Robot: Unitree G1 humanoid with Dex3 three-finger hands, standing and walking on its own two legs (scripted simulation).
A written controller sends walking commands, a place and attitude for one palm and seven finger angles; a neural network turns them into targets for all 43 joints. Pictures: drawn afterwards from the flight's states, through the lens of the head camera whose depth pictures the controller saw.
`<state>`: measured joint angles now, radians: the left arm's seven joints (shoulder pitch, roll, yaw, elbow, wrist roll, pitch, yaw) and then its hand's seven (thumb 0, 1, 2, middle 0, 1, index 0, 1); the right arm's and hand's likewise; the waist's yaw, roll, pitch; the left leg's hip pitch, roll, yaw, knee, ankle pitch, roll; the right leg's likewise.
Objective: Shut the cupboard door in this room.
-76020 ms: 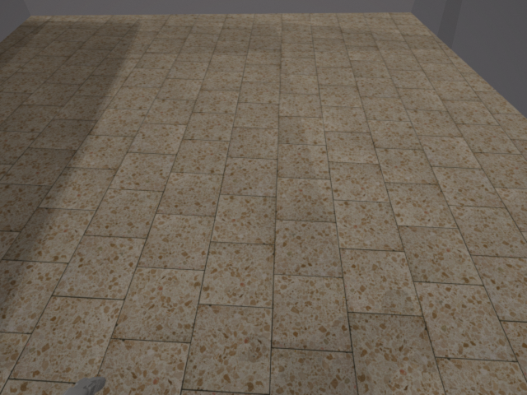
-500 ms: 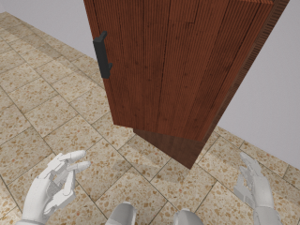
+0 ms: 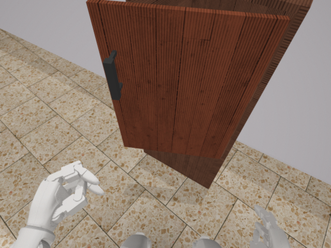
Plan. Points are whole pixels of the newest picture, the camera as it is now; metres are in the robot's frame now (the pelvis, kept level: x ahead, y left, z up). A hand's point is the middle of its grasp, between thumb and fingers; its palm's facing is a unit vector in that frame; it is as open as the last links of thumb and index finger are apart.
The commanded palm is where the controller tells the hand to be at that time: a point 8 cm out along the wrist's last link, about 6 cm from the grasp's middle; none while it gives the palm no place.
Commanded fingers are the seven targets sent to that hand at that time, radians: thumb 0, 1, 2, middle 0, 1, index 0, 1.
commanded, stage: raise the hand and make a fist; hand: left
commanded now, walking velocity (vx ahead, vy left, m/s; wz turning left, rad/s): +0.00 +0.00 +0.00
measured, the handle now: (115, 75) +0.52 +0.18 +0.12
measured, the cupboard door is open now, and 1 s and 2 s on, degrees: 24 24 24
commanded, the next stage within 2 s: bring the fist close to the handle in 0.94 s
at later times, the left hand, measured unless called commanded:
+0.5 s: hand (81, 173) +0.24 +0.18 +0.11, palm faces -0.06 -1.00 -0.05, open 3.1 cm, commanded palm +0.22 +0.23 +0.12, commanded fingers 0.00 0.90 0.90 -1.30 -1.50 -1.30 -1.50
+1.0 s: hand (90, 173) +0.24 +0.16 +0.12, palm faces -0.06 -1.00 -0.05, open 3.1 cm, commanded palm +0.21 +0.22 +0.12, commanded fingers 0.00 0.90 0.90 -1.30 -1.50 -1.30 -1.50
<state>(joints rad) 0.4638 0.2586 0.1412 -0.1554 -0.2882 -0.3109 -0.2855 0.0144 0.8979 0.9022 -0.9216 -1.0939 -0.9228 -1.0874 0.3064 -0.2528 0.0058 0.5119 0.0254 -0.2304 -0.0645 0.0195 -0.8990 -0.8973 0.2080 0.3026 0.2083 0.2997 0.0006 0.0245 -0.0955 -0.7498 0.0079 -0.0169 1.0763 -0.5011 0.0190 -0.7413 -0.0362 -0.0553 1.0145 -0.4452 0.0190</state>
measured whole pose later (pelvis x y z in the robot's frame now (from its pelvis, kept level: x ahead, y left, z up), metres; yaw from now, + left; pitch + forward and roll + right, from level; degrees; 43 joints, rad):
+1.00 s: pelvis +0.02 -0.03 +0.03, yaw +0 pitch +5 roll -1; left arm 0.33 0.27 0.18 -0.10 -0.31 -0.21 -0.33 0.01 0.90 0.90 -1.30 -1.50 -1.30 -1.50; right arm 0.27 -0.26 0.03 0.51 0.04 -0.23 -0.08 0.02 -0.90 -0.90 0.21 0.30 0.21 0.30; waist 0.02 0.04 -0.06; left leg -0.53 0.02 -0.03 0.87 -0.44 -0.02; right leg -0.53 -0.02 -0.07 0.84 -0.40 -0.01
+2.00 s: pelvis +0.01 -0.02 +0.03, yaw -1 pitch +8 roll +0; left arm -0.43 0.32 0.23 0.63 -0.23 -0.23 -0.29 0.01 0.90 0.90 -1.30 -1.50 -1.30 -1.50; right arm 0.28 -0.27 0.03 0.59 0.04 -0.11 -0.07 0.01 -0.90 -0.90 0.21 0.30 0.21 0.30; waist -0.03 0.02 -0.06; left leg -0.58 0.02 0.00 0.83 -0.40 -0.01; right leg -0.60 -0.02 -0.04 0.82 -0.37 -0.01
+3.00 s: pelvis +0.00 -0.01 +0.02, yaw -1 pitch +13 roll -1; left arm -0.77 0.42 0.26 1.02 -0.21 -0.31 -0.41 0.02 0.89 0.90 -1.31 -1.50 -1.31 -1.50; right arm 0.32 -0.28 0.03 0.61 0.03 -0.04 -0.06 0.01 -0.90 -0.90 0.21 0.30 0.21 0.30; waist -0.08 0.02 -0.07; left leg -0.72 0.02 0.00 0.91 -0.41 0.00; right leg -0.73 -0.02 -0.04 0.88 -0.37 0.00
